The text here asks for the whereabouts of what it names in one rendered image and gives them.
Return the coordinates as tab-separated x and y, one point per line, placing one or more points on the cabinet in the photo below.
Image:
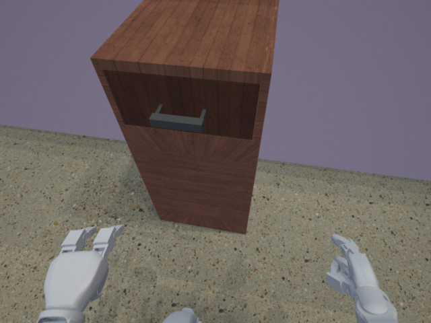
192	178

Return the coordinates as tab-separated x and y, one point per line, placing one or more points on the robot right hand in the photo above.
357	268

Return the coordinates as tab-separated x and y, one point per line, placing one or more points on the robot right forearm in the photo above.
372	305

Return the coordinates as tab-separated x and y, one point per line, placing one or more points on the left robot shin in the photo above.
188	310

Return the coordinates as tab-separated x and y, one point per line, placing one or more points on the drawer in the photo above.
231	106

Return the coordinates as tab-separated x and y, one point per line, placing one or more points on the handle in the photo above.
183	123

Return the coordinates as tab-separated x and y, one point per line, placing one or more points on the robot left forearm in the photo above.
61	315

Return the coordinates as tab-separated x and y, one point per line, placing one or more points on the robot left hand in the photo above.
77	277

